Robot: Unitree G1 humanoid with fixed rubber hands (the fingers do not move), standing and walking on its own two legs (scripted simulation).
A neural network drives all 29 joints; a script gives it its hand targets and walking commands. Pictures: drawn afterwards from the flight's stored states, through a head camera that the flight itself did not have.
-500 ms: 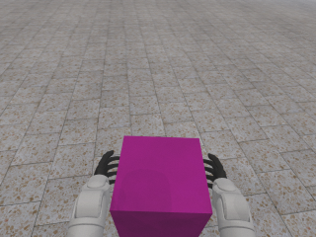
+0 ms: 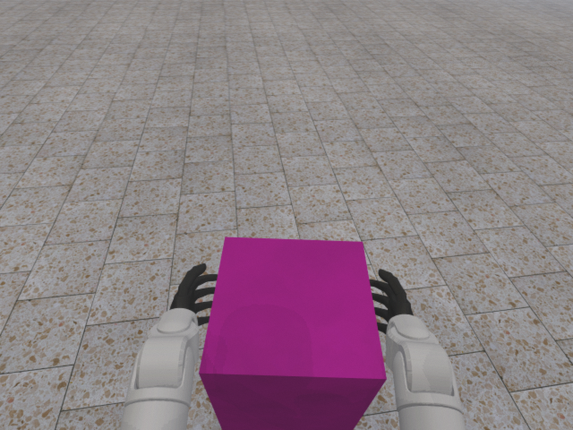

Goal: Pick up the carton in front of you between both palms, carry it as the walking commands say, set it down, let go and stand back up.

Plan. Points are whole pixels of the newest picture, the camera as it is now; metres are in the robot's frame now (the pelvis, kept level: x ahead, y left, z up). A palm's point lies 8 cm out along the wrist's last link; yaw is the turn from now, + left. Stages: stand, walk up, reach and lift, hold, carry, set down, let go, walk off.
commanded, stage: carry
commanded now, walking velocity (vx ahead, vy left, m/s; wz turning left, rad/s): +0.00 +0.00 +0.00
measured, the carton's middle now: (290, 338) +0.29 +0.00 -0.04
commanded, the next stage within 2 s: hold in 0.06 s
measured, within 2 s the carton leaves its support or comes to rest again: neither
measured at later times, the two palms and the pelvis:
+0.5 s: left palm (196, 312) +0.30 +0.14 +0.02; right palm (400, 323) +0.29 -0.16 +0.02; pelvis -0.05 +0.00 -0.01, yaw -2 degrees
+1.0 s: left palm (213, 336) +0.37 +0.15 -0.19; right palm (360, 345) +0.36 -0.15 -0.20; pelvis -0.08 +0.01 -0.12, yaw -3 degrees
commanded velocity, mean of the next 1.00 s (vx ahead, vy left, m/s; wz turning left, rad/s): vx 0.00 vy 0.00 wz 0.00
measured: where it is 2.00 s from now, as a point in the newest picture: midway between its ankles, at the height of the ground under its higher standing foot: outside the picture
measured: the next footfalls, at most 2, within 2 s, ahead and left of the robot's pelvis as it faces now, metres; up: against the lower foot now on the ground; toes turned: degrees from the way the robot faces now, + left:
none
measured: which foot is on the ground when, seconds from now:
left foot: down 0.00-1.00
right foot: down 0.00-1.00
